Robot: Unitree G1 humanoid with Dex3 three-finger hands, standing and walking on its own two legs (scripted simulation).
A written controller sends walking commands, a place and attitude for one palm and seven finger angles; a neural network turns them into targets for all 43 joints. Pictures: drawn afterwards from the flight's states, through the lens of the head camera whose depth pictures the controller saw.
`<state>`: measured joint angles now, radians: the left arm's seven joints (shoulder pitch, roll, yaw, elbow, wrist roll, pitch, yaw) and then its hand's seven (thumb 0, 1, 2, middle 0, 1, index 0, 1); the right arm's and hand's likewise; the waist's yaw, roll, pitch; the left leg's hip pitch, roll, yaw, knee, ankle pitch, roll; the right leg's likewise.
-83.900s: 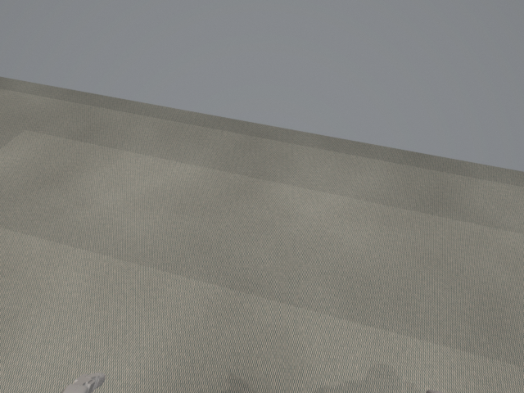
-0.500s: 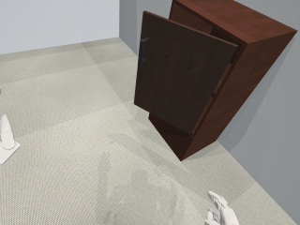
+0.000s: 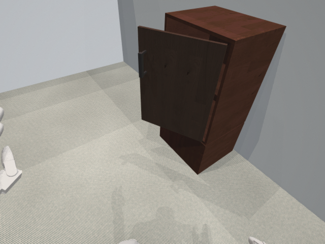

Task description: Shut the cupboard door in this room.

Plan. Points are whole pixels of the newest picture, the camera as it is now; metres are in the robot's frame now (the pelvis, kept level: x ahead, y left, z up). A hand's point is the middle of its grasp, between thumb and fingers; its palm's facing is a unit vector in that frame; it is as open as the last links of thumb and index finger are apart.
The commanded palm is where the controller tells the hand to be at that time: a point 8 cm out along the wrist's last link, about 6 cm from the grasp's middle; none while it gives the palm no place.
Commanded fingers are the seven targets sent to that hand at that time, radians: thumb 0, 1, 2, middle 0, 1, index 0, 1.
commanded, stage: stop stepping back and stand still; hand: left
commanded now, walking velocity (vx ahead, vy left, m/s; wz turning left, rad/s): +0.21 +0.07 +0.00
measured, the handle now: (143, 64) +0.96 +0.13 +0.01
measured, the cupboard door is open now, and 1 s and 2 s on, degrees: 27 27 27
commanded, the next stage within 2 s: let the arm hang, fingers relaxed in 1.46 s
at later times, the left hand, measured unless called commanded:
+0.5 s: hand (25, 161) +0.22 +0.27 +0.17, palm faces +0.43 -0.77 -0.47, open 7.4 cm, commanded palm +0.17 +0.31 +0.19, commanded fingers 0.00 0.90 0.90 -0.20 -0.30 -0.20 -0.30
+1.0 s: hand (11, 156) +0.24 +0.31 +0.16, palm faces +0.37 -0.78 -0.51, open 7.4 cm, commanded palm +0.18 +0.34 +0.19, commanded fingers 0.00 0.90 0.90 -0.20 -0.30 -0.20 -0.30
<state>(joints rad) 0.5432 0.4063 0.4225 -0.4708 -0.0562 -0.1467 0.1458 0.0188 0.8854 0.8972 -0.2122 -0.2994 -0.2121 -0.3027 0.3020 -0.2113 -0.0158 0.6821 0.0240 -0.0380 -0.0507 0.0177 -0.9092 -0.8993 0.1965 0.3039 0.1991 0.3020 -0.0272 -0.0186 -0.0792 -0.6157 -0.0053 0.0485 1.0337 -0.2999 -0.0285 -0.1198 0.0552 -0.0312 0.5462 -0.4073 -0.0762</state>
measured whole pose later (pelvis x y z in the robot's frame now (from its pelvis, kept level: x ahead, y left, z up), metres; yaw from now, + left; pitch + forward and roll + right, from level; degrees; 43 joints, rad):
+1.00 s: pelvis +0.04 +0.04 +0.01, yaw -1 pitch +2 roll -1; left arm 0.62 0.46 0.43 -0.47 -0.05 -0.17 0.16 0.02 0.88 0.90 -0.22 -0.30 -0.22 -0.30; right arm 0.22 -0.19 0.02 0.59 0.03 -0.02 -0.07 0.01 -0.91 -0.90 0.20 0.30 0.20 0.30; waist -0.03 0.00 -0.04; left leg -0.28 0.02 0.09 0.51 -0.26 0.04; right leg -0.18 0.04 -0.02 0.44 -0.29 -0.02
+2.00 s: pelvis +0.00 +0.06 +0.01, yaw +0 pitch -1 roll -1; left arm 0.34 0.21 0.00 0.97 0.01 0.03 0.02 -0.01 0.98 0.90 -0.21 -0.30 -0.21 -0.30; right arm 0.31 -0.20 0.01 1.02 -0.02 0.03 -0.01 0.01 -0.91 -0.90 0.20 0.30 0.20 0.30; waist -0.01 -0.04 0.05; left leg -0.27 -0.01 0.08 0.46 -0.18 0.07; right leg -0.18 0.01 -0.03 0.43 -0.24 -0.01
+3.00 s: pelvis +0.01 +0.06 +0.02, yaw -2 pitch -2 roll +0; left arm 0.28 0.20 0.00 1.15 0.01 0.00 0.03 0.01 0.90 0.90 -0.20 -0.30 -0.20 -0.30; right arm 0.26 -0.19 -0.01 1.14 -0.01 0.00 -0.03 0.01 -0.91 -0.90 0.20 0.30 0.20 0.30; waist -0.01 0.01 0.05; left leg -0.17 -0.03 0.12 0.35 -0.16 0.07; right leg -0.11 0.00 0.00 0.35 -0.21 0.00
